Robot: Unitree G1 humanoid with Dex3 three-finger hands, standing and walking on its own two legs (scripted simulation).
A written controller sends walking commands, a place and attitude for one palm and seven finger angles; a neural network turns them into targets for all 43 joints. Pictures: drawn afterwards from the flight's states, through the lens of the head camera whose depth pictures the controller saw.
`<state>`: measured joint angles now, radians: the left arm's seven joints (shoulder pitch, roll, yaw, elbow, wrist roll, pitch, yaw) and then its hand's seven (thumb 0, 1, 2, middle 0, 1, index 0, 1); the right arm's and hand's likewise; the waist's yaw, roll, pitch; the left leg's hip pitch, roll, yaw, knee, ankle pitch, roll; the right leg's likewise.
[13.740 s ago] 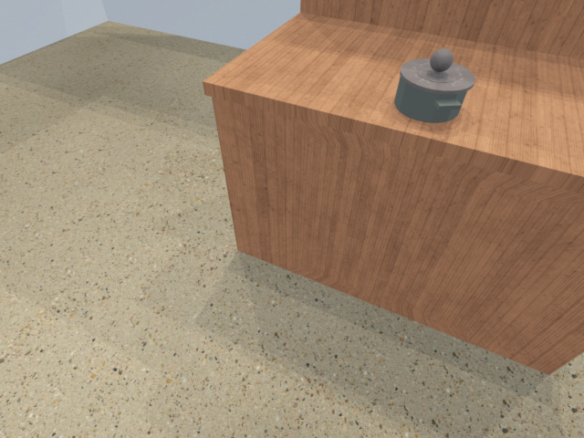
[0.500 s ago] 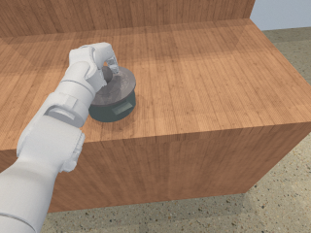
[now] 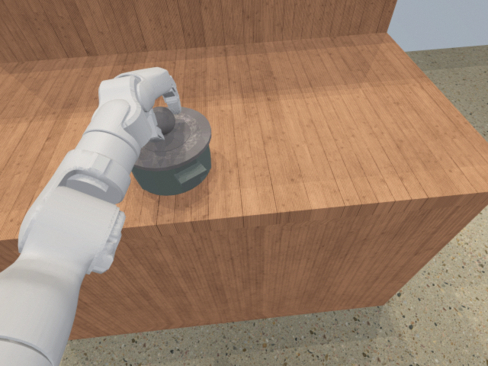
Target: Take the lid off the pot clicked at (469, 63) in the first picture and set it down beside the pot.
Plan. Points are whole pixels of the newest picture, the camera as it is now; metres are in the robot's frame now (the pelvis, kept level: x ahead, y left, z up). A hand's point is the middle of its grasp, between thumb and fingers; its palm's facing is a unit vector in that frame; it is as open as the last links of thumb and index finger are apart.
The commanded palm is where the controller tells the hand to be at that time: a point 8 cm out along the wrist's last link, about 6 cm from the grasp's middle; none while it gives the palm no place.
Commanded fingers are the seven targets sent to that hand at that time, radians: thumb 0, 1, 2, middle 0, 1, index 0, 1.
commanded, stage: close the fingers and squeeze the knob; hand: left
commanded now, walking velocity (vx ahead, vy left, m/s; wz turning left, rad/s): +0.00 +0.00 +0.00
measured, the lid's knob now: (160, 120) +0.51 +0.13 +0.14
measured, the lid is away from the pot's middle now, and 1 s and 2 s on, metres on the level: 0.00 0.01 0.00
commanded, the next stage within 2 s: lift the lid straight up in 1.32 s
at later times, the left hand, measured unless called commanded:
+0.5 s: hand (153, 120) +0.47 +0.13 +0.17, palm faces -0.37 -0.10 -0.92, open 8.3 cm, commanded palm +0.47 +0.13 +0.22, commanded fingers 0.00 0.30 0.82 -0.67 -1.06 -0.67 -1.06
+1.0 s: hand (154, 120) +0.47 +0.13 +0.17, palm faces -0.37 -0.10 -0.92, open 8.1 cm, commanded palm +0.47 +0.13 +0.22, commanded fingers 0.00 0.46 0.83 -0.74 -1.06 -0.70 -1.04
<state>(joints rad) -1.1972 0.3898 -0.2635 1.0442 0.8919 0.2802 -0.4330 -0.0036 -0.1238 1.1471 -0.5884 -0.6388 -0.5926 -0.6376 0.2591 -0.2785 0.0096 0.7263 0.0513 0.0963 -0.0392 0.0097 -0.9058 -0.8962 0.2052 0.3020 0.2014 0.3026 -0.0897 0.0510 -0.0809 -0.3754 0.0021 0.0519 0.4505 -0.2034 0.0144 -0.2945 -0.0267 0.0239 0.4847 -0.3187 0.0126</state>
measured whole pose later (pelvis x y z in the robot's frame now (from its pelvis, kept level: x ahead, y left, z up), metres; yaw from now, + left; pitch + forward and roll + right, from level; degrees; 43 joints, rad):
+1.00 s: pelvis +0.00 +0.00 +0.00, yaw +0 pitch +7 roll +1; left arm -1.21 0.38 -0.29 1.06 0.89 0.31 -0.44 0.01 0.22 0.73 -0.62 -1.01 -0.59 -0.98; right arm 0.25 -0.28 0.01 0.73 0.05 0.11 -0.04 0.01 -0.91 -0.90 0.21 0.30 0.20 0.30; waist -0.09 0.05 -0.08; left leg -0.37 0.00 0.05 0.45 -0.20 0.01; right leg -0.29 -0.02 0.02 0.48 -0.32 0.01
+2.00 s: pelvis +0.00 +0.00 +0.00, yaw +0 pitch +6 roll +1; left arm -1.27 0.40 -0.26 1.06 0.90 0.33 -0.48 -0.01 0.24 0.72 -0.62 -1.00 -0.58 -0.97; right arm 0.25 -0.28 0.02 0.74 0.05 0.07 -0.05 0.01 -0.91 -0.90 0.21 0.30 0.20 0.30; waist -0.08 0.06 -0.09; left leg -0.35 0.00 0.05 0.43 -0.19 0.01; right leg -0.27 -0.02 0.02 0.48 -0.32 0.01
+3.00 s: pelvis +0.00 +0.00 +0.00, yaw +0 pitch +8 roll +1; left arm -1.50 0.46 -0.26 1.12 0.95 0.39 -0.55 -0.01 0.23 0.72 -0.63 -1.00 -0.58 -0.97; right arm 0.27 -0.28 0.02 0.75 0.04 0.02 -0.04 0.01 -0.90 -0.90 0.21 0.30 0.20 0.30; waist -0.10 0.04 -0.10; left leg -0.38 -0.01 0.04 0.42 -0.18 0.02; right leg -0.29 -0.03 0.02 0.46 -0.30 0.02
